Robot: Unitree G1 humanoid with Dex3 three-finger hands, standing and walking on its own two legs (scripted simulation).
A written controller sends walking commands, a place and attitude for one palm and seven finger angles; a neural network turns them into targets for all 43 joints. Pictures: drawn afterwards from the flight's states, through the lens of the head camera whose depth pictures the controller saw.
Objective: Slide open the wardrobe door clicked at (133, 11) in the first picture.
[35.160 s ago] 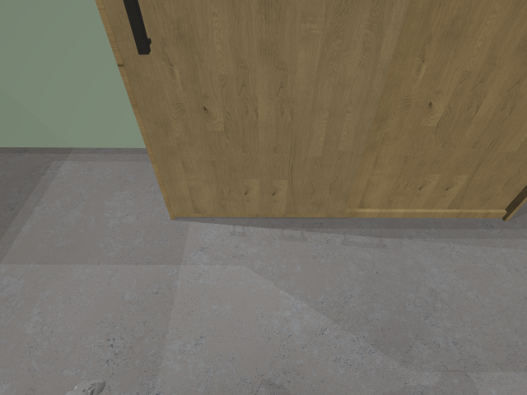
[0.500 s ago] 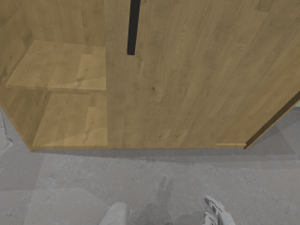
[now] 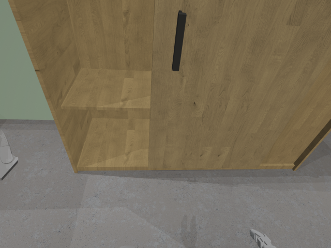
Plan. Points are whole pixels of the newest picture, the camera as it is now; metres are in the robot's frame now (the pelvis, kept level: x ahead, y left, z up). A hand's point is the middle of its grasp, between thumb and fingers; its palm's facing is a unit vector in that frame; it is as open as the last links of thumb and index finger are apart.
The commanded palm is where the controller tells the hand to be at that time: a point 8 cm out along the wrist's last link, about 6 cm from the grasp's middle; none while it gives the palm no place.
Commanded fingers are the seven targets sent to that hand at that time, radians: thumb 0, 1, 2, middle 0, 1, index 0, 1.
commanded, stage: stop stepping back and stand still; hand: left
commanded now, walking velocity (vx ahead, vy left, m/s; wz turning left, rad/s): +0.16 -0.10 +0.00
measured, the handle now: (177, 41) +0.82 +0.04 +0.19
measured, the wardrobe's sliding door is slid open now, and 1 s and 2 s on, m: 0.49 0.49 0.49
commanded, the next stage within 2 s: let the arm hang, fingers relaxed in 0.96 s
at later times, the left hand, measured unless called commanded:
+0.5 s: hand (20, 161) +0.20 +0.29 +0.18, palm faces +0.52 -0.74 -0.43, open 7.4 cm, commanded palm +0.14 +0.32 +0.19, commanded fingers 0.00 0.90 0.90 -0.20 -0.30 -0.20 -0.30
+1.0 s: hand (30, 142) +0.25 +0.30 +0.17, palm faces +0.44 -0.79 -0.44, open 7.4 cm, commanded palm +0.19 +0.34 +0.19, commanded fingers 0.00 0.90 0.90 -0.20 -0.30 -0.20 -0.30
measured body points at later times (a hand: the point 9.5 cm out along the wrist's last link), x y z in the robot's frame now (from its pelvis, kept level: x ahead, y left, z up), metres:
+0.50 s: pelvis +0.01 +0.01 +0.00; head +0.01 +0.01 +0.45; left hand +0.16 +0.32 +0.20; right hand +0.16 -0.22 -0.10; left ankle +0.04 +0.15 -0.70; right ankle +0.01 -0.08 -0.73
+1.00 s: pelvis +0.05 +0.04 +0.01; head +0.06 +0.05 +0.46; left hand +0.22 +0.34 +0.19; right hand +0.23 -0.19 -0.07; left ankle +0.06 +0.15 -0.73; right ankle +0.01 -0.08 -0.73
